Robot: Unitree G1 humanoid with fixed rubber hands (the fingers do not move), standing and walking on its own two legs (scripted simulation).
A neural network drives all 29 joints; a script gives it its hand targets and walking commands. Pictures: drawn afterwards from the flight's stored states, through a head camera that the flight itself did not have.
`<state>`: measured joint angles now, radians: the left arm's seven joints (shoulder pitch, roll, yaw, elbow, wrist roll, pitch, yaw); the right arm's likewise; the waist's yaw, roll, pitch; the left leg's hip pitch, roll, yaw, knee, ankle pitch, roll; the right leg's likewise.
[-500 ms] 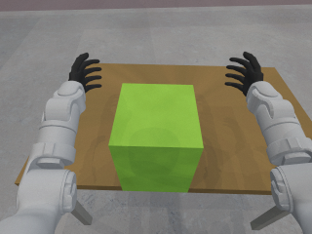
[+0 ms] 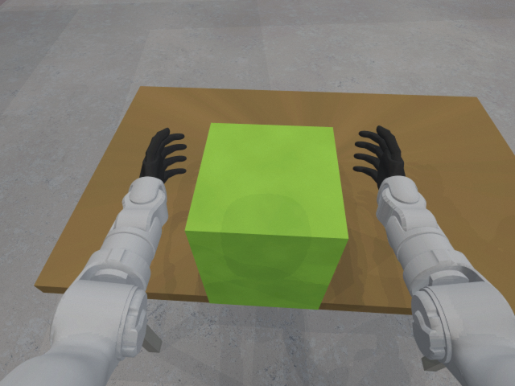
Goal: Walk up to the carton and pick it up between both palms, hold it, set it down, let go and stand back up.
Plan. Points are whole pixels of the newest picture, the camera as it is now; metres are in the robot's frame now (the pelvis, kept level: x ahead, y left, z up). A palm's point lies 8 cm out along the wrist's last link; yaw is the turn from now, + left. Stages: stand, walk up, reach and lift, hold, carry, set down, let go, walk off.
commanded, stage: reach and lift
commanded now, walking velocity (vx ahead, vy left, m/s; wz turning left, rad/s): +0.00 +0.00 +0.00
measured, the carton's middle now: (267, 220) +0.39 +0.01 +0.02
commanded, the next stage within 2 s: none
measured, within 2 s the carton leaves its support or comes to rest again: neither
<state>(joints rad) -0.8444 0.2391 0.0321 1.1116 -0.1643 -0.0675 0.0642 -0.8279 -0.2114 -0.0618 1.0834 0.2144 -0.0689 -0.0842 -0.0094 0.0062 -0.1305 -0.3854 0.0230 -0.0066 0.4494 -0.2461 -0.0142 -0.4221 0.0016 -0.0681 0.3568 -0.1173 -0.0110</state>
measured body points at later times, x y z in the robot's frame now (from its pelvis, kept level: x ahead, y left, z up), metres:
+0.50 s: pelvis -0.01 -0.01 -0.02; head +0.06 -0.01 +0.42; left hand +0.45 +0.17 +0.05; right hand +0.45 -0.20 +0.05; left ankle -0.02 +0.12 -0.74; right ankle +0.03 -0.12 -0.74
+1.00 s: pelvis -0.01 +0.00 -0.01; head +0.06 +0.01 +0.44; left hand +0.45 +0.15 +0.06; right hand +0.44 -0.15 +0.07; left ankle -0.03 +0.12 -0.74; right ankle +0.03 -0.12 -0.74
